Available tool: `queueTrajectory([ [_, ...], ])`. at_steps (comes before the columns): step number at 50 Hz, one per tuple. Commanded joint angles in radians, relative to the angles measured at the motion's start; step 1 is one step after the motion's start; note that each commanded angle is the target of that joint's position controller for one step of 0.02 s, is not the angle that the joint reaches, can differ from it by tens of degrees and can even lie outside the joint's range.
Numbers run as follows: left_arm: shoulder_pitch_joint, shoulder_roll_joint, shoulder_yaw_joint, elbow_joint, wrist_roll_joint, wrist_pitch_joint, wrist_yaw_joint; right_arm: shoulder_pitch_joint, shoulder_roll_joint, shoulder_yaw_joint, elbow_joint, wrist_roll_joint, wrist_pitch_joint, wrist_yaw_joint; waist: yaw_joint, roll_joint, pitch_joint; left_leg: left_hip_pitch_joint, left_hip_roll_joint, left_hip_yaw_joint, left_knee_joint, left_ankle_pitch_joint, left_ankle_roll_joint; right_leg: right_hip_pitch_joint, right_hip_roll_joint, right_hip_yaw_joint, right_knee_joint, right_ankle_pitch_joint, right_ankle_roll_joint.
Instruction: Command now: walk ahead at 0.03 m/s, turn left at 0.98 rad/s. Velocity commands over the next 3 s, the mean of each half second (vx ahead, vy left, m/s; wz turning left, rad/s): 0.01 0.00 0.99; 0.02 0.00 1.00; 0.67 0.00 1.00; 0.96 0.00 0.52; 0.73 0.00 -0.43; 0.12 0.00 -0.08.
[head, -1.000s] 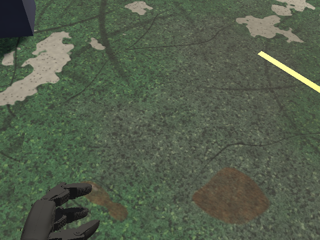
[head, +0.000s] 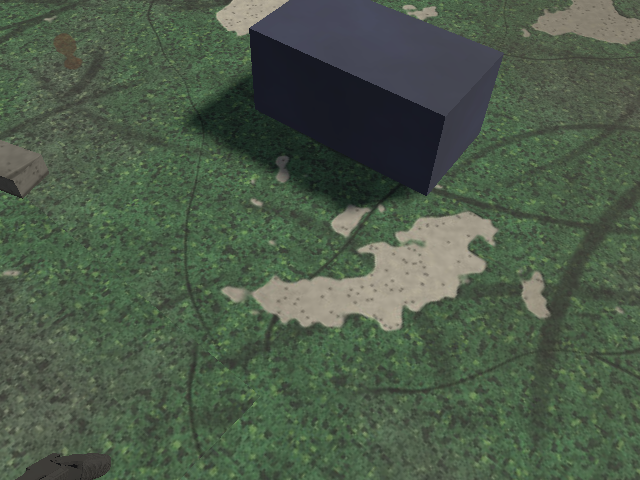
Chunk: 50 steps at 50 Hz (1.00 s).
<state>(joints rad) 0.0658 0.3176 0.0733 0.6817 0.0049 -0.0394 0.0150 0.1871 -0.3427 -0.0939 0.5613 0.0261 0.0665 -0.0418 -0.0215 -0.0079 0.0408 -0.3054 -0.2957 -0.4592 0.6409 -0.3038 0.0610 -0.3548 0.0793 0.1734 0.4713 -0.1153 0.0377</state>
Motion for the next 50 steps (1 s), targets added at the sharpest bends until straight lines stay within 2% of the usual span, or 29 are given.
queueTrajectory([
  [1, -0.004, 0.158, 0.040, -0.093, 0.040, 0.004, 0.005, 0.115, -0.113, -0.025, -0.070, 0.008, -0.014, 0.016, -0.038, -0.256, -0.202, -0.244, 0.056, 0.124, 0.386, -0.417, -0.064, 0.332, -0.470, 0.385, -0.118, 0.414, -0.276],
  [2, 0.001, 0.131, 0.043, -0.096, 0.028, 0.003, 0.010, 0.085, -0.200, -0.047, -0.061, -0.003, -0.021, 0.021, -0.018, -0.207, -0.164, -0.290, 0.149, 0.171, 0.505, -0.323, -0.113, 0.287, -0.484, 0.397, -0.137, 0.323, -0.310],
  [3, -0.030, 0.091, 0.032, -0.104, 0.017, 0.008, 0.020, 0.076, -0.220, -0.056, -0.040, 0.000, -0.014, 0.020, -0.012, -0.143, -0.120, -0.308, 0.192, 0.199, 0.548, -0.234, -0.129, 0.256, -0.413, 0.278, -0.131, 0.193, -0.272],
  [4, -0.041, 0.072, 0.023, -0.112, 0.010, 0.019, 0.030, 0.083, -0.198, -0.053, -0.021, -0.001, -0.001, 0.015, -0.011, -0.095, -0.101, -0.319, 0.214, 0.225, 0.597, -0.173, -0.138, 0.235, -0.357, 0.194, -0.128, 0.079, -0.231],
  [5, -0.053, 0.076, 0.019, -0.116, 0.006, 0.028, 0.038, 0.092, -0.172, -0.045, -0.022, -0.003, 0.008, 0.013, -0.008, -0.088, -0.069, -0.333, 0.225, 0.265, 0.655, -0.131, -0.144, 0.195, -0.334, 0.135, -0.139, 0.070, -0.221],
  [7, -0.038, 0.084, 0.016, -0.108, 0.017, 0.039, 0.045, 0.062, -0.121, -0.028, -0.041, 0.006, 0.007, 0.013, 0.011, -0.103, -0.039, -0.350, 0.266, 0.353, 0.637, -0.076, -0.152, 0.173, -0.295, 0.019, -0.176, 0.111, -0.222],
  [9, 0.005, 0.098, 0.022, -0.092, 0.024, 0.047, 0.044, 0.011, -0.095, -0.018, -0.065, 0.010, -0.001, 0.012, 0.045, -0.131, -0.058, -0.382, 0.320, 0.396, 0.562, -0.050, -0.169, 0.247, -0.306, -0.037, -0.189, 0.149, -0.243],
  [12, 0.037, 0.121, 0.034, -0.073, 0.020, 0.053, 0.034, -0.024, -0.077, -0.011, -0.083, 0.001, -0.008, 0.019, 0.070, -0.133, -0.099, -0.372, 0.381, 0.418, 0.456, -0.048, -0.182, 0.324, -0.356, -0.083, -0.192, 0.191, -0.269],
  [16, 0.004, 0.153, 0.051, -0.060, 0.009, 0.054, 0.010, -0.020, -0.059, -0.006, -0.078, -0.004, -0.007, 0.034, 0.056, -0.146, -0.118, -0.212, 0.392, 0.476, 0.260, -0.013, -0.152, 0.272, -0.373, -0.203, -0.186, 0.200, -0.244],
  [19, 0.010, 0.165, 0.061, -0.042, -0.017, 0.044, -0.009, -0.014, -0.073, -0.017, -0.074, -0.003, 0.008, 0.049, 0.043, -0.157, -0.118, -0.118, 0.374, 0.518, 0.106, -0.012, -0.109, 0.280, -0.406, -0.245, -0.144, 0.202, -0.211],
  [21, 0.005, 0.156, 0.063, -0.030, -0.038, 0.038, -0.013, 0.035, -0.080, -0.033, -0.058, 0.000, 0.017, 0.055, -0.002, -0.137, -0.129, 0.007, 0.345, 0.536, -0.074, 0.063, -0.055, 0.258, -0.406, -0.288, -0.046, 0.168, -0.152],
  [22, 0.042, 0.119, 0.056, -0.010, -0.040, 0.037, -0.018, 0.104, -0.111, -0.051, -0.031, -0.002, 0.017, 0.047, -0.030, -0.073, -0.144, 0.155, 0.324, 0.503, -0.172, 0.161, -0.011, 0.169, -0.364, -0.336, 0.078, 0.102, -0.091],
  [23, 0.073, 0.072, 0.043, -0.022, -0.010, 0.035, -0.026, 0.189, -0.243, -0.094, -0.020, 0.002, 0.011, 0.028, -0.040, 0.208, -0.137, 0.373, 0.487, 0.215, -0.258, 0.557, 0.086, -0.108, -0.243, -0.413, 0.386, -0.256, 0.006],
  [24, 0.003, 0.029, 0.021, -0.109, 0.026, 0.030, -0.020, 0.140, -0.329, -0.097, -0.052, -0.029, -0.012, 0.024, -0.001, 0.376, -0.204, 0.415, 0.666, -0.140, -0.251, 0.622, 0.295, -0.388, -0.111, -0.280, 0.628, -0.561, 0.058],
  [25, -0.085, 0.087, 0.036, -0.110, 0.019, 0.028, -0.010, 0.120, -0.255, -0.085, -0.064, -0.046, -0.042, 0.038, -0.068, 0.205, -0.226, 0.387, 0.646, -0.087, -0.281, 0.557, 0.307, -0.414, -0.111, -0.139, 0.735, -0.521, 0.040],
  [26, -0.104, 0.088, 0.037, -0.116, 0.002, 0.026, -0.003, 0.099, -0.228, -0.071, -0.045, -0.038, -0.059, 0.036, -0.041, 0.169, -0.183, 0.345, 0.596, -0.019, -0.291, 0.482, 0.255, -0.419, -0.115, -0.107, 0.731, -0.433, 0.010],
  [27, -0.068, 0.096, 0.042, -0.093, 0.003, 0.026, 0.008, 0.049, -0.195, -0.062, -0.043, -0.014, -0.062, 0.030, -0.006, 0.110, -0.151, 0.312, 0.547, 0.038, -0.285, 0.414, 0.201, -0.411, -0.132, -0.092, 0.694, -0.350, 0.001],
  [28, -0.048, 0.111, 0.046, -0.087, 0.011, 0.028, 0.016, 0.002, -0.170, -0.050, -0.050, 0.002, -0.056, 0.022, 0.017, 0.125, -0.137, 0.271, 0.527, 0.063, -0.279, 0.419, 0.175, -0.387, -0.132, -0.085, 0.659, -0.295, 0.006],
  [29, -0.034, 0.112, 0.048, -0.080, 0.013, 0.029, 0.014, -0.024, -0.159, -0.042, -0.061, -0.002, -0.051, 0.014, 0.033, 0.145, -0.142, 0.222, 0.498, 0.085, -0.276, 0.457, 0.168, -0.332, -0.114, -0.091, 0.665, -0.255, 0.015],
  [31, -0.001, 0.098, 0.044, -0.065, 0.009, 0.028, 0.007, -0.035, -0.155, -0.038, -0.063, -0.013, -0.045, 0.005, 0.045, 0.135, -0.166, 0.191, 0.462, 0.097, -0.266, 0.481, 0.162, -0.281, -0.077, -0.094, 0.630, -0.202, 0.032],
  [35, -0.036, 0.068, 0.031, -0.076, 0.003, 0.029, 0.003, -0.023, -0.170, -0.043, -0.054, -0.007, -0.038, -0.004, 0.030, 0.139, -0.150, 0.180, 0.427, 0.029, -0.239, 0.426, 0.152, -0.256, -0.024, -0.072, 0.442, -0.187, 0.054],
  [41, -0.046, 0.076, 0.031, -0.083, -0.004, 0.015, -0.009, -0.047, -0.172, -0.046, -0.064, -0.007, -0.024, 0.000, 0.014, 0.183, -0.156, 0.146, 0.403, -0.112, -0.178, 0.434, 0.135, -0.142, 0.008, -0.028, 0.249, -0.199, 0.040],
  [44, 0.002, 0.094, 0.041, -0.075, -0.008, 0.003, -0.016, -0.082, -0.163, -0.043, -0.076, 0.000, -0.019, 0.005, 0.034, 0.202, -0.159, 0.118, 0.365, -0.167, -0.144, 0.424, 0.108, -0.008, 0.003, -0.033, 0.077, -0.165, 0.017],
  [45, 0.037, 0.098, 0.047, -0.062, -0.007, 0.001, -0.017, -0.104, -0.154, -0.039, -0.081, 0.007, -0.017, 0.006, 0.058, 0.190, -0.157, 0.078, 0.332, -0.153, -0.115, 0.354, 0.081, 0.084, -0.011, -0.053, -0.044, -0.058, 0.007],
  [46, 0.058, 0.129, 0.057, -0.057, 0.000, 0.004, -0.012, -0.066, -0.111, -0.026, -0.079, 0.007, -0.015, 0.006, 0.045, 0.096, -0.189, -0.006, 0.270, -0.090, -0.007, 0.091, 0.035, 0.229, -0.129, 0.012, -0.110, 0.041, -0.035],
  [47, 0.005, 0.196, 0.062, -0.084, 0.018, 0.016, -0.003, 0.042, -0.045, -0.008, -0.072, -0.004, -0.014, 0.008, -0.039, -0.200, -0.193, -0.192, 0.112, 0.110, 0.210, -0.322, -0.028, 0.347, -0.361, 0.254, -0.131, 0.239, -0.153],
  [48, 0.072, 0.172, 0.063, -0.075, 0.036, 0.013, -0.003, 0.043, -0.146, -0.034, -0.071, -0.003, -0.025, 0.010, -0.005, -0.250, -0.173, -0.330, 0.163, 0.187, 0.388, -0.325, -0.067, 0.316, -0.479, 0.435, -0.202, -0.012, -0.271],
  [49, 0.058, 0.136, 0.053, -0.085, 0.024, 0.008, 0.003, 0.008, -0.194, -0.045, -0.066, 0.002, -0.028, 0.012, 0.010, -0.188, -0.117, -0.390, 0.249, 0.227, 0.449, -0.205, -0.076, 0.286, -0.450, 0.377, -0.241, -0.347, -0.259],
  [50, 0.048, 0.127, 0.052, -0.084, 0.001, 0.008, 0.014, -0.015, -0.194, -0.047, -0.066, -0.004, -0.028, 0.014, 0.019, -0.191, -0.081, -0.440, 0.273, 0.274, 0.477, -0.128, -0.081, 0.279, -0.393, 0.310, -0.262, -0.496, -0.213],
])
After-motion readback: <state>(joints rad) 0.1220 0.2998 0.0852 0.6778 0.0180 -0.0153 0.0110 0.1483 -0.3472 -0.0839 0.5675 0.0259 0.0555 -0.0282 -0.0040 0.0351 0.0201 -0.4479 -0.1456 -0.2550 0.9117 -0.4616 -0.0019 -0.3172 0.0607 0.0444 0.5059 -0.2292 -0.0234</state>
